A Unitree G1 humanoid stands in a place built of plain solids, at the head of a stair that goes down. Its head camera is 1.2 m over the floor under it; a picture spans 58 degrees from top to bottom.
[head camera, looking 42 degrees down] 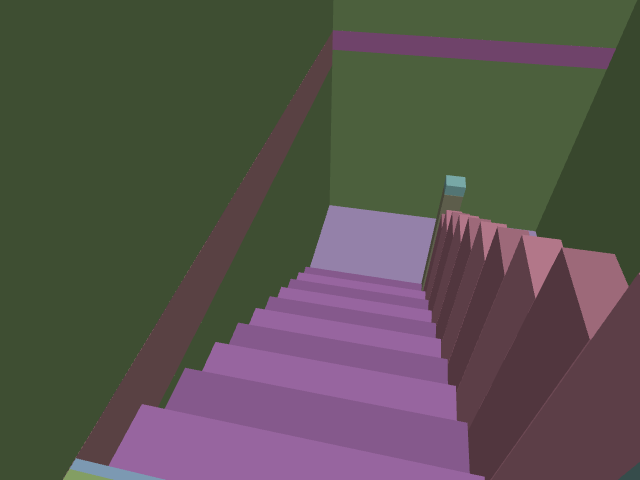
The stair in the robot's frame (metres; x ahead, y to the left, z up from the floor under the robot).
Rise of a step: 0.18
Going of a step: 0.25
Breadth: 1.11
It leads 12 degrees to the right of straight ahead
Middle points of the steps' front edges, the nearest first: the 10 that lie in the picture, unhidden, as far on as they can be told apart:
0.60 0.05 -0.18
0.84 0.00 -0.35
1.09 -0.05 -0.53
1.33 -0.10 -0.71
1.58 -0.15 -0.88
1.82 -0.20 -1.06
2.07 -0.25 -1.23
2.31 -0.30 -1.41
2.56 -0.35 -1.59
2.80 -0.41 -1.76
